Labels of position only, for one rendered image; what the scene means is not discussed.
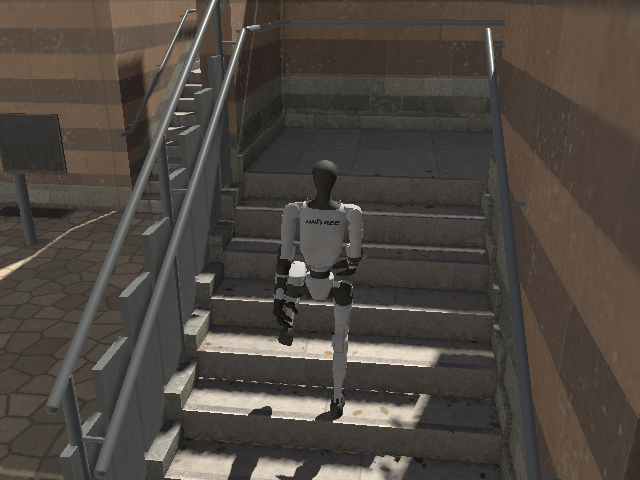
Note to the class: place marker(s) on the robot left thigh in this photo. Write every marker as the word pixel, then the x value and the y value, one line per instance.
pixel 296 286

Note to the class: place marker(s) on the left robot hand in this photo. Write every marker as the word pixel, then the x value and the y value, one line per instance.
pixel 280 314

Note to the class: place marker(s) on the robot right upper arm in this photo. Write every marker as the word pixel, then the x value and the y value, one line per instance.
pixel 355 227

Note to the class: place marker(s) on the robot right foot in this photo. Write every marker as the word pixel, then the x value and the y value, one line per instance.
pixel 336 408

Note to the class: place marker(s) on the right robot hand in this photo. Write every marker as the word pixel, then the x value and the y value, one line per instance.
pixel 343 264

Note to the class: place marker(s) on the robot left upper arm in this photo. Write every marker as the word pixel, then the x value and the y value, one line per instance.
pixel 288 228

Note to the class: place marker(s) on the right robot forearm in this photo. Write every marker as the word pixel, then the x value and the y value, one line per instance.
pixel 353 262

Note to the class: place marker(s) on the left robot forearm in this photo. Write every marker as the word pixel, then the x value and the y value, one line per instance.
pixel 282 276

